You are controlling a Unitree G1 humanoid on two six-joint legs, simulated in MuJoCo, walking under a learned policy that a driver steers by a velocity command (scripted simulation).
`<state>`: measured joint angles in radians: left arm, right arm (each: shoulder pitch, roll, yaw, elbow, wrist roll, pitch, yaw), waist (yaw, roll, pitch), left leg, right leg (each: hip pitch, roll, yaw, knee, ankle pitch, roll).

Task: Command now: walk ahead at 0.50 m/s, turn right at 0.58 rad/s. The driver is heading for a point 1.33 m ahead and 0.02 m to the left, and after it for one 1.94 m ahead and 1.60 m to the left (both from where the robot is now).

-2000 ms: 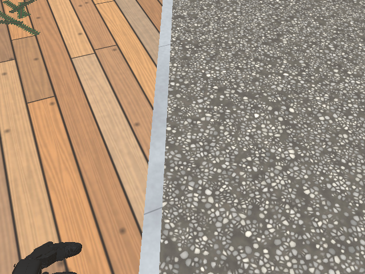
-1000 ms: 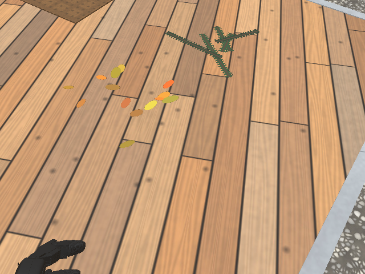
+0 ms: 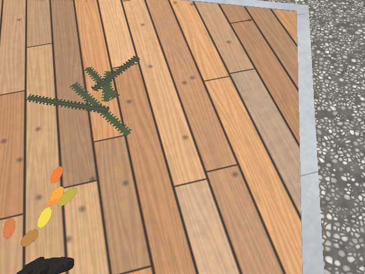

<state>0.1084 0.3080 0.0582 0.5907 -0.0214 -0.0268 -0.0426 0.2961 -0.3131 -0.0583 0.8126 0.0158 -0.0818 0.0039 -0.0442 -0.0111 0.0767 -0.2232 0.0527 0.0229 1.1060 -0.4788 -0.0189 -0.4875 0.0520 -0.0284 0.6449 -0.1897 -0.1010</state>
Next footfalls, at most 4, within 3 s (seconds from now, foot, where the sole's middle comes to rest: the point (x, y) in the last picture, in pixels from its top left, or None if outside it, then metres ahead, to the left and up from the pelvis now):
0.40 left None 0.43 0.12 -0.75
0.94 right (227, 202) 0.68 -0.17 -0.75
1.46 left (177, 134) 1.02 0.02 -0.75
1.96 right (232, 93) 1.25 -0.26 -0.75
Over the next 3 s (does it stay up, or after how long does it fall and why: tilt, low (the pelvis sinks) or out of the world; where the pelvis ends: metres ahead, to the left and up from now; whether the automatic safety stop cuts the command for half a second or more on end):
stays up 1.36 -0.15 0.02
